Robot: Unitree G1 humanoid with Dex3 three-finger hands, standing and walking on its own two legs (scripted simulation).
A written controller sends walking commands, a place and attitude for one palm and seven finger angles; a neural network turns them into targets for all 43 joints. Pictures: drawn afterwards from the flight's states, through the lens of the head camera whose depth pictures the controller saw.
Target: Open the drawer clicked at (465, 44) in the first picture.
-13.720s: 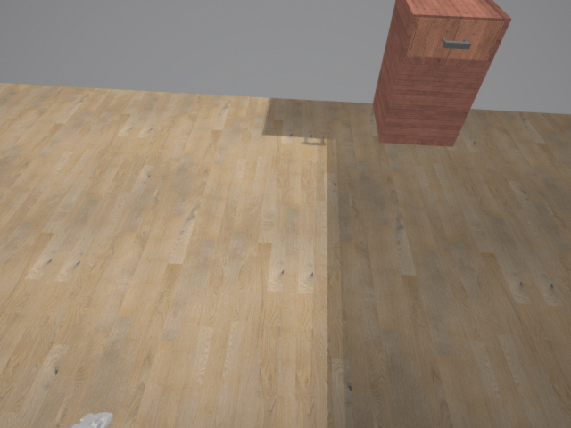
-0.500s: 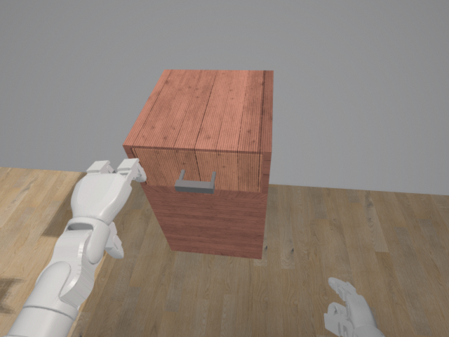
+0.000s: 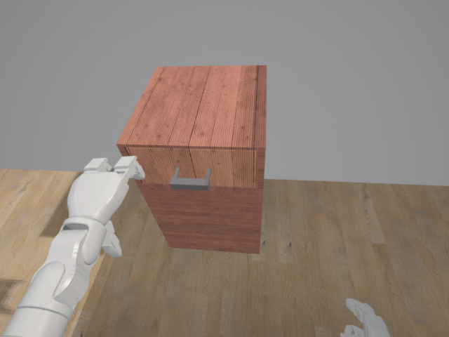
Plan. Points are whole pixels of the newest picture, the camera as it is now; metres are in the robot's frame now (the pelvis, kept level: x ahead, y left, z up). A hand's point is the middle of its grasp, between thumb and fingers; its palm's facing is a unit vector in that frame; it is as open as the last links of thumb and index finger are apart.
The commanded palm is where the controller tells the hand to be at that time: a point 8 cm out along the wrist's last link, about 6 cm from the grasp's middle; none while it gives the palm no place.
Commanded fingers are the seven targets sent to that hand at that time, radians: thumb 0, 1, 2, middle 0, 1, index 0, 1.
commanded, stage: move the hooked fingers above the handle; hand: left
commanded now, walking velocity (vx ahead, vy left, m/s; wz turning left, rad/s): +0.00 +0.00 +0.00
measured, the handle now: (191, 177) +0.57 +0.19 -0.16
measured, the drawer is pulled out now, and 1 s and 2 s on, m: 0.00 0.00 0.00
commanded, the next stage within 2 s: none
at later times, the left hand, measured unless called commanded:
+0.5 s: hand (139, 200) +0.36 +0.23 +0.02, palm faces -0.04 -0.06 -1.00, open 13.8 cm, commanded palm +0.35 +0.23 +0.07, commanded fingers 0.00 -0.50 0.30 -0.30 -1.20 -0.30 -1.20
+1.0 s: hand (161, 192) +0.42 +0.21 -0.04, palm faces -0.06 -0.04 -1.00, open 13.8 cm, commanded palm +0.41 +0.21 +0.01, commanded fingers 0.00 -0.50 0.30 -0.30 -1.20 -0.30 -1.20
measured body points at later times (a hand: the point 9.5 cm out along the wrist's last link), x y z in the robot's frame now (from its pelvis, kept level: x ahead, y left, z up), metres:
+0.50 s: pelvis +0.00 -0.01 -0.01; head +0.04 -0.03 +0.43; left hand +0.35 +0.23 +0.07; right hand +0.14 -0.26 -0.14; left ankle +0.01 +0.11 -0.74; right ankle -0.02 -0.11 -0.74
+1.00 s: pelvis +0.00 +0.01 -0.03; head +0.07 -0.01 +0.41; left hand +0.42 +0.21 +0.02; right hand +0.05 -0.27 -0.17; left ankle +0.01 +0.11 -0.74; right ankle -0.02 -0.11 -0.74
